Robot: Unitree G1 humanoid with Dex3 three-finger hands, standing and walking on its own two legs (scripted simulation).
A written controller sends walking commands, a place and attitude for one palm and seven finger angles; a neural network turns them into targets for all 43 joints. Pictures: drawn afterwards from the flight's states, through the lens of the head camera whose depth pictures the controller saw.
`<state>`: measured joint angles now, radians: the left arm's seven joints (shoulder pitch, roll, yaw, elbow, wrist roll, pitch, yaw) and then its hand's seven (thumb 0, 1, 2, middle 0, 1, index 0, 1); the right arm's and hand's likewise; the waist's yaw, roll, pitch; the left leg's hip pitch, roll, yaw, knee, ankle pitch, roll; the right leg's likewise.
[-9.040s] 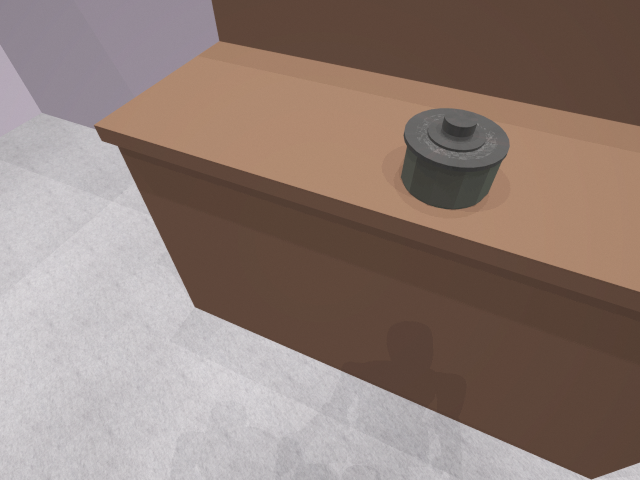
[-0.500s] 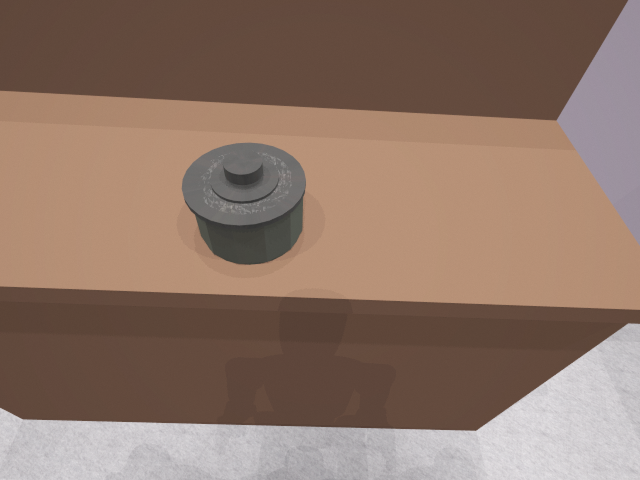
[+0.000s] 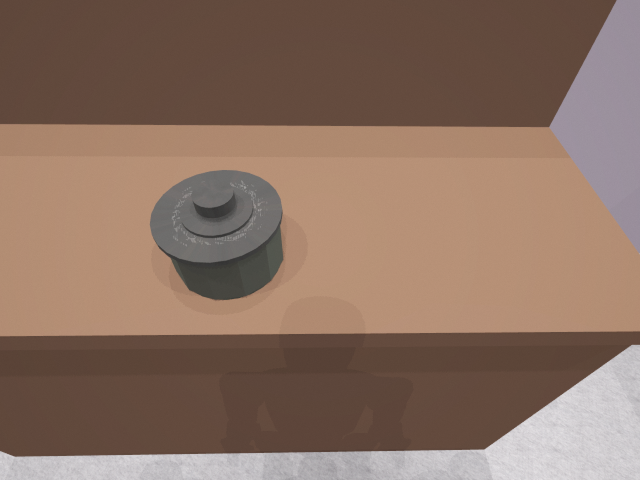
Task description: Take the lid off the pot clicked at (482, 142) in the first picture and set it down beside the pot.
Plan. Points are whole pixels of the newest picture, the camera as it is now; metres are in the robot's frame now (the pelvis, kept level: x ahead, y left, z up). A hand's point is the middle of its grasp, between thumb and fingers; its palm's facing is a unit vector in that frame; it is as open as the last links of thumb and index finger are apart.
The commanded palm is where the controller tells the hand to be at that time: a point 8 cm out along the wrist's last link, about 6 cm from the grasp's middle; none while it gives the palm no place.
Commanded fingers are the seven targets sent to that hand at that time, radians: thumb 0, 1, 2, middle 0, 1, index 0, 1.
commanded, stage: come to a stop and stand still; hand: left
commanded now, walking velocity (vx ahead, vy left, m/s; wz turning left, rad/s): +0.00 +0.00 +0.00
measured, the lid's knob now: (214, 198) +0.41 +0.16 +0.14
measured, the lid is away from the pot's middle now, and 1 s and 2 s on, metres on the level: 0.00 0.00 0.00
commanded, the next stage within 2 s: look again from close up in 0.18 s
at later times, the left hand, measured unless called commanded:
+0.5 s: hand out of the picture +0.00 +0.19 -0.17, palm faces +0.02 -0.98 -0.20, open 7.4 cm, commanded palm none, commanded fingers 0.00 0.90 0.90 -0.20 -0.30 -0.20 -0.30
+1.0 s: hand out of the picture -0.04 +0.19 -0.17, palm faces +0.02 -0.99 -0.17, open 7.4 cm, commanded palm none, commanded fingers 0.00 0.90 0.90 -0.20 -0.30 -0.20 -0.30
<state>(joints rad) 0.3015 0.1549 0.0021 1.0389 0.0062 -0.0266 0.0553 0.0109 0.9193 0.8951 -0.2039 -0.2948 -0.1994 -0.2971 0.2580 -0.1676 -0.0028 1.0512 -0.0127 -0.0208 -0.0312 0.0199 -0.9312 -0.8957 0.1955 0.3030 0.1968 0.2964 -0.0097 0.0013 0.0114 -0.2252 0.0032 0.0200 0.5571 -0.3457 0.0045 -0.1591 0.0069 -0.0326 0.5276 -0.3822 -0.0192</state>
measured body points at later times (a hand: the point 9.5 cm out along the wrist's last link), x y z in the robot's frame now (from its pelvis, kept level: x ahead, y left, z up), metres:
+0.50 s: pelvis -0.01 +0.01 +0.01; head +0.02 +0.02 +0.46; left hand +0.00 +0.24 -0.15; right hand +0.02 -0.22 -0.14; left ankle -0.03 +0.11 -0.73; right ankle -0.07 -0.11 -0.73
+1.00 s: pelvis -0.02 +0.02 +0.01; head +0.01 +0.03 +0.46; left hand -0.04 +0.24 -0.16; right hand -0.03 -0.20 -0.15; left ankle -0.03 +0.11 -0.73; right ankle -0.07 -0.11 -0.73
